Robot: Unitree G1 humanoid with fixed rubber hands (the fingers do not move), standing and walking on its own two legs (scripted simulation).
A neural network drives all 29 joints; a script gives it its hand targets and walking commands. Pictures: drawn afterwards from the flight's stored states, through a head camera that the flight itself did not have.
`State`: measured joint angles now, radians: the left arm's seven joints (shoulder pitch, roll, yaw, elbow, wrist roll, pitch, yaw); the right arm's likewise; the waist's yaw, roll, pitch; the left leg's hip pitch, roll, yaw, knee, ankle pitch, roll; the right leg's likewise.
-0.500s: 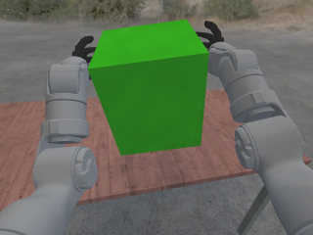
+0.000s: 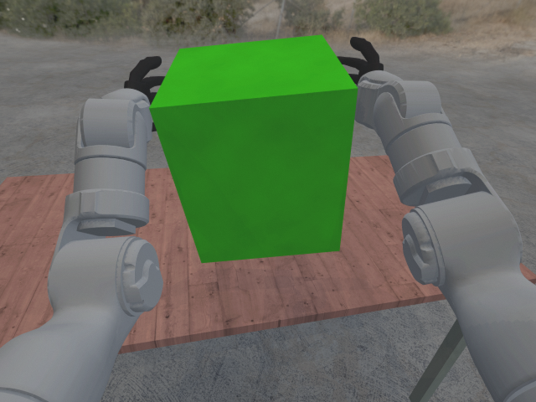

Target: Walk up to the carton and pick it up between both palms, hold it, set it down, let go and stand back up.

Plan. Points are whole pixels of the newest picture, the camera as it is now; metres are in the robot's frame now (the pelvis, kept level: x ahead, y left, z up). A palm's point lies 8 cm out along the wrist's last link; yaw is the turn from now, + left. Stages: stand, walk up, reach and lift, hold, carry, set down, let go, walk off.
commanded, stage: hold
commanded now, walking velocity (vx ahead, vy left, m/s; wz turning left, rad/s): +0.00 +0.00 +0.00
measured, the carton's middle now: (260, 151) +0.38 -0.01 +0.27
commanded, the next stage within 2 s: none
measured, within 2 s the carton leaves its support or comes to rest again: neither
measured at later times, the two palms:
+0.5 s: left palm (139, 111) +0.37 +0.15 +0.33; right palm (367, 90) +0.37 -0.15 +0.36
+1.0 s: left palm (137, 106) +0.37 +0.16 +0.33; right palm (367, 89) +0.37 -0.15 +0.36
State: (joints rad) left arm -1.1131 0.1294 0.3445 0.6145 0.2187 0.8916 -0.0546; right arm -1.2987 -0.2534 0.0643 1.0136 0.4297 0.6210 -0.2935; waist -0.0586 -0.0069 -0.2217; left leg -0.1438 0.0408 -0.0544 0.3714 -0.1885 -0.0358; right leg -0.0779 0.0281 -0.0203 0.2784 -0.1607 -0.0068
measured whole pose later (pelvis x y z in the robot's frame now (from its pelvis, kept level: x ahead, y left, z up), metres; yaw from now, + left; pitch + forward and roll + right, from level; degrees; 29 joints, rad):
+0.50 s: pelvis +0.00 +0.00 +0.00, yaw +0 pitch -2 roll -1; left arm -1.10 0.12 0.34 0.59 0.23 0.91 -0.05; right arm -1.30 -0.26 0.07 1.01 0.44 0.64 -0.29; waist -0.07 -0.01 -0.22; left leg -0.15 0.04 -0.06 0.38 -0.19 -0.03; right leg -0.08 0.03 -0.01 0.28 -0.16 -0.01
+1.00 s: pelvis +0.00 +0.00 +0.00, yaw +1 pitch -2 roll -1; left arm -1.14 0.13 0.35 0.65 0.22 0.89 -0.05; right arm -1.32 -0.25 0.05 1.04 0.43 0.63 -0.29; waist -0.06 -0.01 -0.23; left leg -0.16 0.04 -0.07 0.38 -0.19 -0.04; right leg -0.09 0.04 -0.01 0.28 -0.16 -0.01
